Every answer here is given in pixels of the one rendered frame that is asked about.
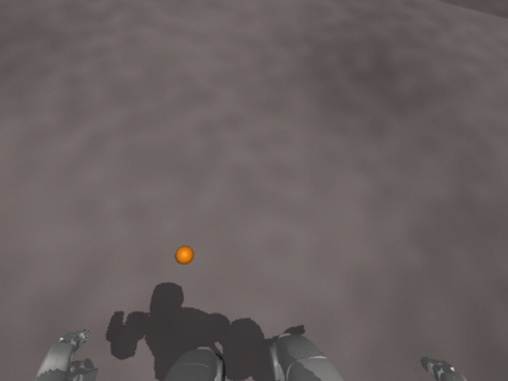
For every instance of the left robot hand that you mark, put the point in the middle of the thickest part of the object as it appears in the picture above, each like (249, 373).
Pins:
(59, 358)

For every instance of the right robot hand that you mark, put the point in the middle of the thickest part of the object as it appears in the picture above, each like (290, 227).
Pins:
(441, 371)

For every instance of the ball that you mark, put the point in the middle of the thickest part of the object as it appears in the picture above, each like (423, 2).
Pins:
(184, 254)

